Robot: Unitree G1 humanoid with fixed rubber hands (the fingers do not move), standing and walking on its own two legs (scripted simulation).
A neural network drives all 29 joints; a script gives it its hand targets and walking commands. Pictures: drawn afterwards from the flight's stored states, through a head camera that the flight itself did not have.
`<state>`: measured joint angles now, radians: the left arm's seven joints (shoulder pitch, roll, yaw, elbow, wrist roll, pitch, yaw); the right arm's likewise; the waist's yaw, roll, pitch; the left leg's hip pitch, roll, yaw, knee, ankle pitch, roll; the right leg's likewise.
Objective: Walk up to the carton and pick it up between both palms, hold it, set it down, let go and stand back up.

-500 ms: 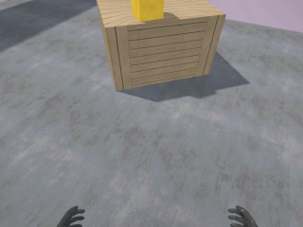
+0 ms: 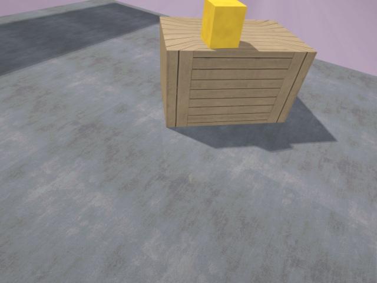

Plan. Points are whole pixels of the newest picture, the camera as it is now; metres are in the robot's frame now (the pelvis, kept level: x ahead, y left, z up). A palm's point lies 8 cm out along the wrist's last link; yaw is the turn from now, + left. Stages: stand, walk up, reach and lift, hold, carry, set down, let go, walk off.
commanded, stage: walk up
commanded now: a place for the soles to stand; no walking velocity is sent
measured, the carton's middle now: (221, 23) +1.67 -0.20 +0.02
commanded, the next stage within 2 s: none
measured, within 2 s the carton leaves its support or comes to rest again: neither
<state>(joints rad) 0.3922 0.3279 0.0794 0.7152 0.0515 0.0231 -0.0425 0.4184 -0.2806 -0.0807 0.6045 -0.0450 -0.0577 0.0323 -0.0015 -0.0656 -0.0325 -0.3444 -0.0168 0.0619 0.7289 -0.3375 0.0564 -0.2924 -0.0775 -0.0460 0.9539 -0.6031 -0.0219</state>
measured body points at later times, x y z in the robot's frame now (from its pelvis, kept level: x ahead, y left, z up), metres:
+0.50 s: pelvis +0.24 -0.08 -0.01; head +0.28 -0.10 +0.43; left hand +0.39 +0.18 -0.10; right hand +0.29 -0.35 -0.14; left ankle +0.05 +0.08 -0.67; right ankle +0.36 -0.18 -0.71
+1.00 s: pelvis +0.48 -0.09 -0.01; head +0.49 -0.06 +0.44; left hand +0.44 +0.17 -0.14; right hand +0.69 -0.29 -0.08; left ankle +0.55 +0.02 -0.71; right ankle +0.36 -0.18 -0.69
